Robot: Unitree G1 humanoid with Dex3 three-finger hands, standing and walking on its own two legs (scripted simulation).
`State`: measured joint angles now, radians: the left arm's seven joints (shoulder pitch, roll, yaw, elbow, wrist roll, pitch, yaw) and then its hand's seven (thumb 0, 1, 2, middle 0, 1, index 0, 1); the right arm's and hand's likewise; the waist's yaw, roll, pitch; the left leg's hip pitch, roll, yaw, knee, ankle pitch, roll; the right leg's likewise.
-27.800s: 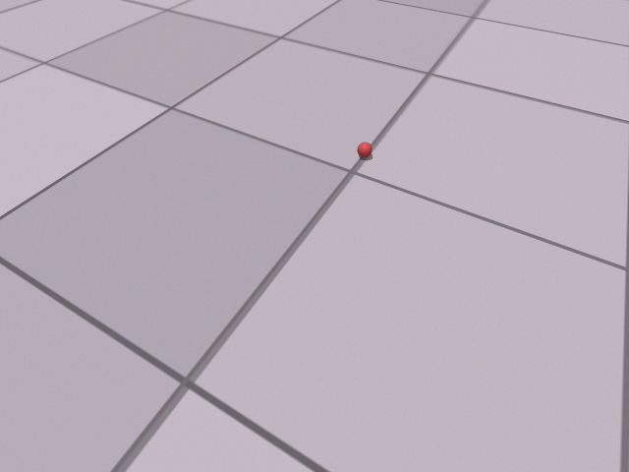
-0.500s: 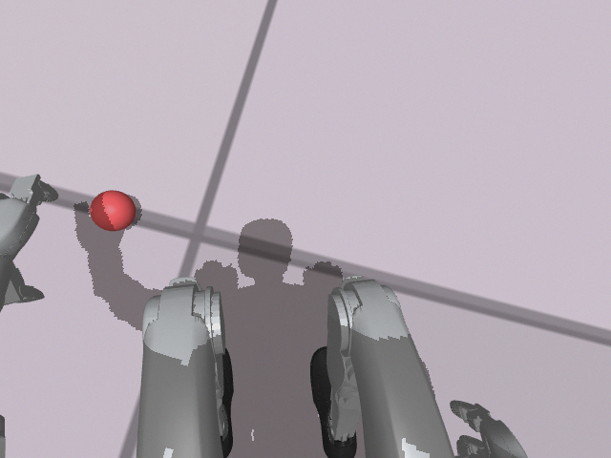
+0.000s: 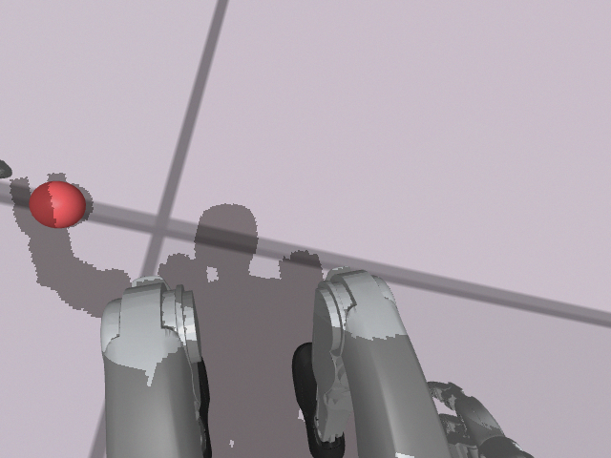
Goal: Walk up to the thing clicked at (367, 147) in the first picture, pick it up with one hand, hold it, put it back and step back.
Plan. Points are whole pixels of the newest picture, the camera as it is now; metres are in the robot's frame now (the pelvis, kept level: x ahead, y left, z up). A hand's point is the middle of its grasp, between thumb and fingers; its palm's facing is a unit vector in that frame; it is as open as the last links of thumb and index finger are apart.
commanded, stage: rise first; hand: left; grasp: from above
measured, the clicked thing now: (58, 204) +0.45 +0.36 -0.30
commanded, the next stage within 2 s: none
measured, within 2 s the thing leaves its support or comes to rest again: neither
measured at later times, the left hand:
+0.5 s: hand out of the picture +0.39 +0.39 -0.19, palm faces -0.44 -0.14 -0.89, open 14.2 cm
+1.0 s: hand out of the picture +0.41 +0.39 -0.20, palm faces -0.44 -0.13 -0.89, open 14.1 cm
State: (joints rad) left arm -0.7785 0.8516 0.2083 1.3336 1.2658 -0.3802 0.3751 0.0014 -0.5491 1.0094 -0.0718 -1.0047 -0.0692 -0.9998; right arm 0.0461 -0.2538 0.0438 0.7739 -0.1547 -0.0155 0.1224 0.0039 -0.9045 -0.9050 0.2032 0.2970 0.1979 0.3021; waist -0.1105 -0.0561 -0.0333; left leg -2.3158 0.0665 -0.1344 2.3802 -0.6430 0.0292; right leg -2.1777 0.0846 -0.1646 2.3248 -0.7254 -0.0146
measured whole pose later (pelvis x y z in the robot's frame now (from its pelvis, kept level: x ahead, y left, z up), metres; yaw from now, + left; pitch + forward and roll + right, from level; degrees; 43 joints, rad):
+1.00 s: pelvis +0.01 +0.00 -0.02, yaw -3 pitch +31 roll -11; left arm -0.84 0.93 0.21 1.40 1.26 -0.36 0.38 0.00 -0.54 0.99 -0.08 -1.05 -0.09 -1.04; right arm 0.05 -0.26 0.12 0.75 -0.17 -0.02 0.14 0.00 -0.91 -0.91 0.20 0.30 0.20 0.30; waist -0.16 -0.08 0.02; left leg -2.36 0.07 -0.17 2.46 -0.67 0.03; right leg -2.21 0.10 -0.20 2.38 -0.74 -0.01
